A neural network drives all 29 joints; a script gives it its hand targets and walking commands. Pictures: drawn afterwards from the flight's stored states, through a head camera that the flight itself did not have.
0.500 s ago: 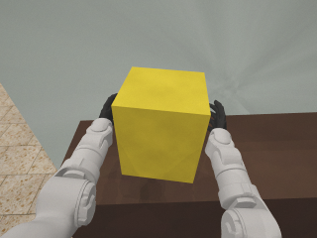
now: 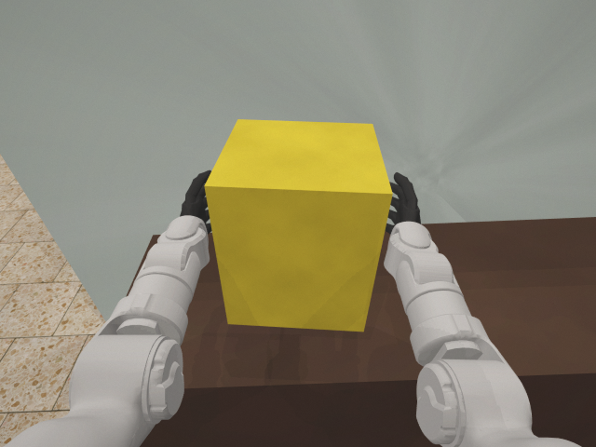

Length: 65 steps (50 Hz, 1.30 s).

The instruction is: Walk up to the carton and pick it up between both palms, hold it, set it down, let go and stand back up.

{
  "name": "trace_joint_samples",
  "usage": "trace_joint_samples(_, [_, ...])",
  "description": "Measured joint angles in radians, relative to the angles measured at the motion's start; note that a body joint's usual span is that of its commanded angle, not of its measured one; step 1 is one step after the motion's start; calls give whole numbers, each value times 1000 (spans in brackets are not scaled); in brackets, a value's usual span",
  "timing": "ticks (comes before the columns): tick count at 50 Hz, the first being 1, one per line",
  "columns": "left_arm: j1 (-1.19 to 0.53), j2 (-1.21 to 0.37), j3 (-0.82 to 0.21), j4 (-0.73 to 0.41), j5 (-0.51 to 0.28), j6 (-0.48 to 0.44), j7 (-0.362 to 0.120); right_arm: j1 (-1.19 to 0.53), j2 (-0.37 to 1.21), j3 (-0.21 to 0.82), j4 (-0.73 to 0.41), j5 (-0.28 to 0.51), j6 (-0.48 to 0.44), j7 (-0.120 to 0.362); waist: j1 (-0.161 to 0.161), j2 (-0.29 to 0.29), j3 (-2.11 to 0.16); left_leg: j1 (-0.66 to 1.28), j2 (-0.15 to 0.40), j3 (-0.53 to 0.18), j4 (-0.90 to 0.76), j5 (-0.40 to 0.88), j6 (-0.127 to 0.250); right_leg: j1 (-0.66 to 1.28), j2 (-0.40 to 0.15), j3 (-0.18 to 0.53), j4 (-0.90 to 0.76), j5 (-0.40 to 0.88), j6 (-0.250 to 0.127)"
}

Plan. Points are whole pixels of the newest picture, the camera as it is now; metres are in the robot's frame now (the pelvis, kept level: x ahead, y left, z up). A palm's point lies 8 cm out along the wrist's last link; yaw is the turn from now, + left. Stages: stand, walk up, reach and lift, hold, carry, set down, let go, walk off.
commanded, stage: reach and lift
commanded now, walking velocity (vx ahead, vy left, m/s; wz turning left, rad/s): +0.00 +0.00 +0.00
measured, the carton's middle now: (300, 224) +0.43 -0.01 +0.13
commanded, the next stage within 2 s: hold in 0.90 s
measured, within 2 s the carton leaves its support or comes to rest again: neither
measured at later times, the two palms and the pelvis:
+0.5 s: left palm (183, 217) +0.41 +0.15 +0.16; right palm (391, 209) +0.41 -0.15 +0.16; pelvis +0.02 +0.01 +0.01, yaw +0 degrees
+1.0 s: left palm (178, 211) +0.40 +0.15 +0.18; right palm (394, 205) +0.40 -0.15 +0.18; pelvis +0.02 +0.01 +0.01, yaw +0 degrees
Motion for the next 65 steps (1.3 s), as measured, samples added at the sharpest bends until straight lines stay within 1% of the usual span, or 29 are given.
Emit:
trace_joint_samples(4, [5,-11,0,-52,1,36,12,0,-12,5,-22,32,13,4,0,0,7,16,0,0,-15,1,0,16,0,0,-15,1,0])
trace_joint_samples(9, [31,-20,0,-147,14,79,17,1,-27,35,-63,57,32,3,1,0,19,40,0,-1,-35,1,0,41,1,0,-36,1,0])
trace_joint_samples(21, [159,-44,0,-382,20,175,26,47,-33,106,-165,99,78,-8,0,0,35,79,0,-2,-55,-8,-2,88,1,0,-72,1,0])
trace_joint_samples(28, [186,-55,0,-461,21,223,34,69,-33,112,-211,113,97,-8,-1,0,36,83,0,-2,-55,-11,-2,95,1,0,-77,1,0])
trace_joint_samples(54, [186,-57,0,-507,49,303,32,69,-35,112,-226,122,142,-10,-5,0,36,122,0,-3,-55,-10,-2,138,1,0,-85,6,0])
trace_joint_samples(65, [186,-57,0,-541,60,339,28,69,-35,112,-252,128,167,-15,-5,0,36,126,0,-3,-55,-7,-2,142,1,0,-85,8,0])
